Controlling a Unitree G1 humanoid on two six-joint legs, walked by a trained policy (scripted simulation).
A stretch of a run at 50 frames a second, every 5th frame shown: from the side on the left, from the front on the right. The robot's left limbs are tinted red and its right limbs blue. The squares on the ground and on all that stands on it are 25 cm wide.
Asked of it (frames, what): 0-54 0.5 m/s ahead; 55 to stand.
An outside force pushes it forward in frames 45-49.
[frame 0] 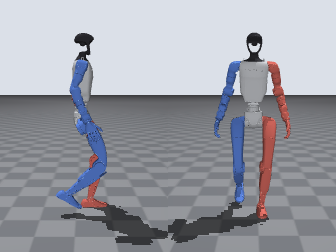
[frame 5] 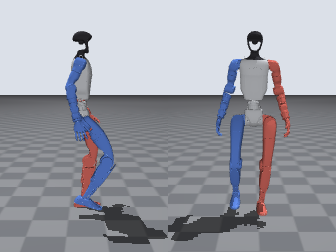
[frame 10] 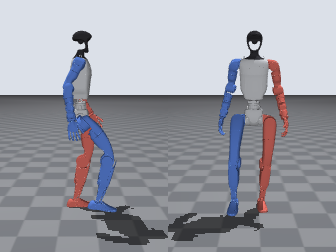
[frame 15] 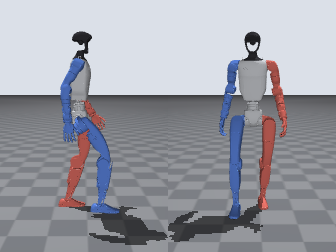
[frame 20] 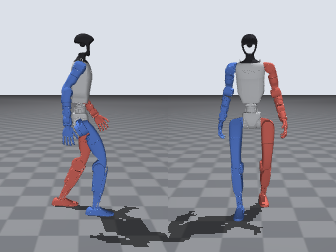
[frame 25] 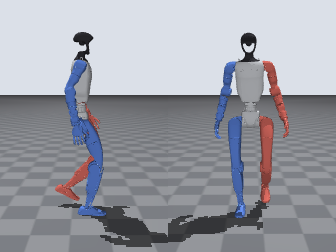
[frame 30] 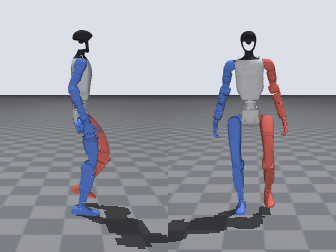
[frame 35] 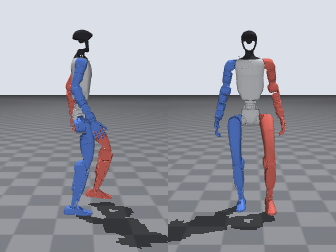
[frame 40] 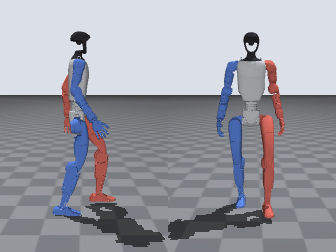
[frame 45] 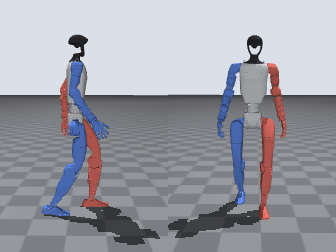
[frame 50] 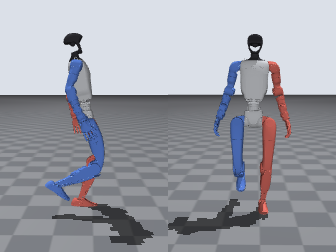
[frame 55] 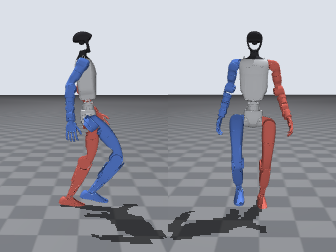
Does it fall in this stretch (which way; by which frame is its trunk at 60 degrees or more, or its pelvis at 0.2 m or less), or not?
no
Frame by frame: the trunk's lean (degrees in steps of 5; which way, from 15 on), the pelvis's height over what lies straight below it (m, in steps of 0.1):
0: 0, 0.8
5: 0, 0.8
10: 0, 0.8
15: 0, 0.8
20: 5, 0.8
25: 5, 0.8
30: 0, 0.8
35: 0, 0.8
40: 5, 0.8
45: 5, 0.8
50: 10, 0.8
55: 5, 0.8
